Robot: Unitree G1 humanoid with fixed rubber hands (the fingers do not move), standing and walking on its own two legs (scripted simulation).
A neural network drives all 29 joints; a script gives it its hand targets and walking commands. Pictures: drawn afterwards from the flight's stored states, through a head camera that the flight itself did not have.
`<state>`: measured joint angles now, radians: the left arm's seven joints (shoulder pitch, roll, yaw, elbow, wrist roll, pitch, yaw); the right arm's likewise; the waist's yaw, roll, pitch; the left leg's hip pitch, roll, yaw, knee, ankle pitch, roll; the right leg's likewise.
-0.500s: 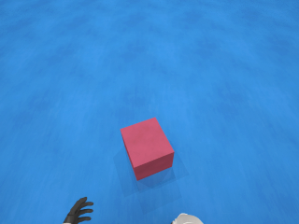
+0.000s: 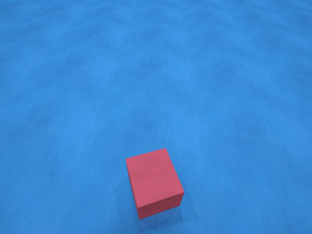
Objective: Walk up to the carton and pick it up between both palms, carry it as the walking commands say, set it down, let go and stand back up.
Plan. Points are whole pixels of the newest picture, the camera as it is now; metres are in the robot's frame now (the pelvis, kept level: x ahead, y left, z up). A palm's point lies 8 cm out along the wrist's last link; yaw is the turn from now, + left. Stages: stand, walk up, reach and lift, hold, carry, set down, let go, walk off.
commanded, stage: walk up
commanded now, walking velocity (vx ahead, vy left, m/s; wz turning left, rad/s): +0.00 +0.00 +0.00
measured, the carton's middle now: (152, 182) +0.53 +0.03 -0.65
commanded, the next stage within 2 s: none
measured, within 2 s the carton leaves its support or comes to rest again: neither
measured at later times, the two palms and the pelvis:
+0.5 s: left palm out of the picture +0.09 +0.19 -0.13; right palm out of the picture +0.08 -0.27 -0.14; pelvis +0.04 -0.04 +0.01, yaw +1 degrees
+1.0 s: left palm out of the picture -0.05 +0.09 -0.12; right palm (254, 195) +0.27 -0.29 -0.12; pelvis +0.09 -0.10 +0.01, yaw +15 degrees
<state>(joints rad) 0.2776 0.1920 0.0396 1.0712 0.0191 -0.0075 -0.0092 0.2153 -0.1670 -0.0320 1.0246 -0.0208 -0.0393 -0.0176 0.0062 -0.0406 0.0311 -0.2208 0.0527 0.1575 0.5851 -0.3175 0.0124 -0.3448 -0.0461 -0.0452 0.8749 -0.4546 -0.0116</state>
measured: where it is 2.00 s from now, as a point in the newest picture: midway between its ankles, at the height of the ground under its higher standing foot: outside the picture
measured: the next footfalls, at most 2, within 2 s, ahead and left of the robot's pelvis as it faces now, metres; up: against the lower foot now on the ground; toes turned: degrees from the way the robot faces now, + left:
right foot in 0.06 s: +0.10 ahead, -0.17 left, +0.00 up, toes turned +4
left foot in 1.22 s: +0.13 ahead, +0.05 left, +0.00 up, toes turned +19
